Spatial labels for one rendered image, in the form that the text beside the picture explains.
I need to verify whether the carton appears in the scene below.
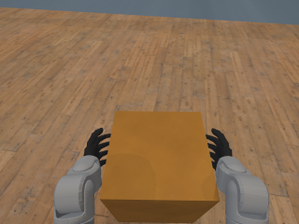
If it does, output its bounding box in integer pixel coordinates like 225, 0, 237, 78
99, 111, 220, 223

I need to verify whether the left robot hand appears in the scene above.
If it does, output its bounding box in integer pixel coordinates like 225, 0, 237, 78
83, 128, 111, 167

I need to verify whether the left robot forearm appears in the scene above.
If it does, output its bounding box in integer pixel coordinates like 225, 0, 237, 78
53, 155, 102, 224

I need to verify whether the right robot hand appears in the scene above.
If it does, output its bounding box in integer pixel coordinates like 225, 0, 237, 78
206, 128, 233, 171

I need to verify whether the right robot forearm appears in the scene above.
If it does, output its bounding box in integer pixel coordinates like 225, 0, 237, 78
215, 156, 269, 224

